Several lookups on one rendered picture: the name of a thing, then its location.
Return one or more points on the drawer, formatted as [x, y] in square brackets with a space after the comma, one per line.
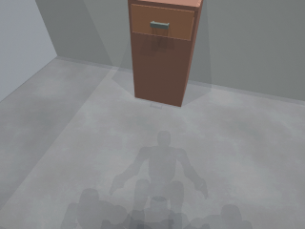
[180, 21]

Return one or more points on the handle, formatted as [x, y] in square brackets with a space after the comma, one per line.
[158, 25]

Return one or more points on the cabinet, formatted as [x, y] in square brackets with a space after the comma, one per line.
[161, 64]

